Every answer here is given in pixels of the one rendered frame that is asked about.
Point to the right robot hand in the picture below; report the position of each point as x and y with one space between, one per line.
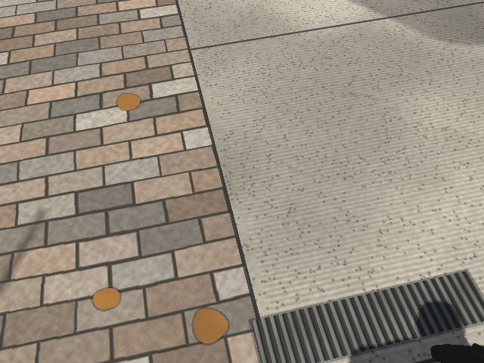
448 353

